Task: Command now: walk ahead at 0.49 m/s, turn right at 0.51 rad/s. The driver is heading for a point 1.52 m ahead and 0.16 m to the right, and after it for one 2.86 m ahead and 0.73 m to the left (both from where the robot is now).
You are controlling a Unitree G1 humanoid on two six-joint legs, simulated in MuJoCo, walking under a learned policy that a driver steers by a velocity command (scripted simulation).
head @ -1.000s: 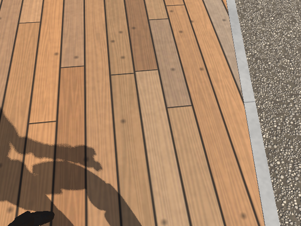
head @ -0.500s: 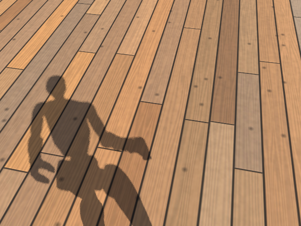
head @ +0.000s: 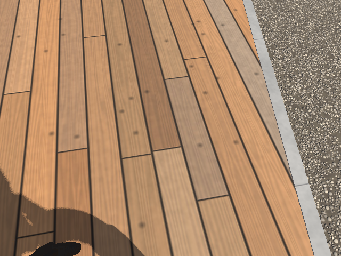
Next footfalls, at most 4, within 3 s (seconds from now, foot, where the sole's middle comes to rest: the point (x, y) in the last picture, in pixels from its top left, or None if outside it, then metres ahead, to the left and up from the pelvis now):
0.06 right None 0.21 -0.11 -0.76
0.56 left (156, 241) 0.52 0.03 -0.76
1.06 right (228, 194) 0.69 -0.28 -0.76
1.56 left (160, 144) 0.97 -0.02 -0.76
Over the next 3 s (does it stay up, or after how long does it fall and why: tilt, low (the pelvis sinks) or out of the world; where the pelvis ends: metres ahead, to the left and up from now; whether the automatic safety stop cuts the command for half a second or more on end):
stays up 1.48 -0.10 0.00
